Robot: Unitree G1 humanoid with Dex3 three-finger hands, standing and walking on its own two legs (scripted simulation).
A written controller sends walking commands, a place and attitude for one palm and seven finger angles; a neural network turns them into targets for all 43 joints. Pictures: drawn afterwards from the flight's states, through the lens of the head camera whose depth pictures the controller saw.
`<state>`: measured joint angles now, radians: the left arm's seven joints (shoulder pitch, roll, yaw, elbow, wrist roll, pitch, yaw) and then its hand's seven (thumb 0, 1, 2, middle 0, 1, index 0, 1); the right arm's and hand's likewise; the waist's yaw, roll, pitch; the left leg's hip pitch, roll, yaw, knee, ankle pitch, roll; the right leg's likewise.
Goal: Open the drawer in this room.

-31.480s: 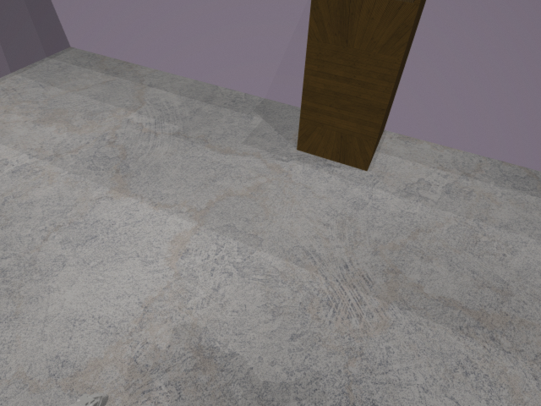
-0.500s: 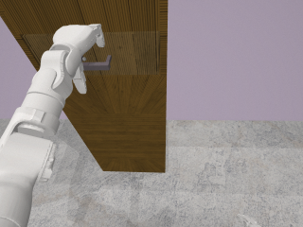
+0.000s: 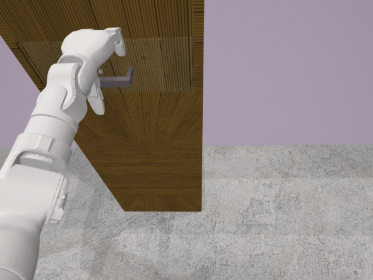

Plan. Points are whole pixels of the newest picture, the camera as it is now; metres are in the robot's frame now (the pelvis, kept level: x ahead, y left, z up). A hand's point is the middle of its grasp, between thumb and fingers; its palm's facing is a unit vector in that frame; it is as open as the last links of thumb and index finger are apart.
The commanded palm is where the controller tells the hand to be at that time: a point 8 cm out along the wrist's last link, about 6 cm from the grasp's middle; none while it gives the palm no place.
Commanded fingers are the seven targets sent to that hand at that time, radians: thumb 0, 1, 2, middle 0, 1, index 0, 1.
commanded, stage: lower the fingers behind the handle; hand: left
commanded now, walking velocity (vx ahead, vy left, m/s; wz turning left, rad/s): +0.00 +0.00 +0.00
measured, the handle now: (110, 77) +0.53 +0.19 +0.16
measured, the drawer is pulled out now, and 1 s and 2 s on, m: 0.00 0.00 0.00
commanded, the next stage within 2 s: lift the fingers back up to retry in 1.38 s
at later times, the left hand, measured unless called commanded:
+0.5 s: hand (111, 82) +0.48 +0.17 +0.18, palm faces +0.02 -0.01 -1.00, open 13.8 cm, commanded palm +0.47 +0.18 +0.22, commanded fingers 0.00 -0.50 0.30 -0.30 -1.20 -0.30 -1.20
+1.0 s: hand (112, 87) +0.48 +0.17 +0.16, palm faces +0.03 -0.02 -1.00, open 13.8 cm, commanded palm +0.46 +0.18 +0.19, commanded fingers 0.00 -0.50 0.30 -0.30 -1.20 -0.30 -1.20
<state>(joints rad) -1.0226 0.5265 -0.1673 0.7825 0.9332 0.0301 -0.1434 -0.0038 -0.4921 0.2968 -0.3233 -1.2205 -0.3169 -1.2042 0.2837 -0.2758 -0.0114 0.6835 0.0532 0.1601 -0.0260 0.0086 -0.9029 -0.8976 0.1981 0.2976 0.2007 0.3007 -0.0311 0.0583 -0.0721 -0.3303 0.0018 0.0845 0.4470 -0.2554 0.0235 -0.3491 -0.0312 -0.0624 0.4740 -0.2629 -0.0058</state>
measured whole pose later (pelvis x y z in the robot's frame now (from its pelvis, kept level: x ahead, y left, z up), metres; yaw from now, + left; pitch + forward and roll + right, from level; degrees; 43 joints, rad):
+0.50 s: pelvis +0.00 -0.01 +0.00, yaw +0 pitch +9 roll +1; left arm -1.00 0.47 -0.17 0.85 0.97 0.05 -0.05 0.00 -0.49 0.30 -0.33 -1.21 -0.32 -1.23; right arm 0.26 -0.27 -0.01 0.67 0.05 0.16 -0.04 0.01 -0.90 -0.90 0.20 0.30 0.20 0.30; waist -0.04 0.05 -0.08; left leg -0.36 0.01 0.08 0.48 -0.27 0.02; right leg -0.38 -0.02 -0.06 0.51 -0.28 -0.01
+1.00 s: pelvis -0.01 -0.01 -0.01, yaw +0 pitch +10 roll +0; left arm -1.00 0.49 -0.15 0.90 0.99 0.03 0.00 0.00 -0.49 0.30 -0.33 -1.21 -0.28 -1.29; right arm 0.31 -0.28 -0.02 0.68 0.05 0.16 -0.05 0.01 -0.90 -0.90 0.20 0.30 0.20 0.30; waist -0.06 0.04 -0.10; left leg -0.42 0.03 0.08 0.54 -0.28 0.01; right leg -0.44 -0.01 -0.07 0.55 -0.29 -0.03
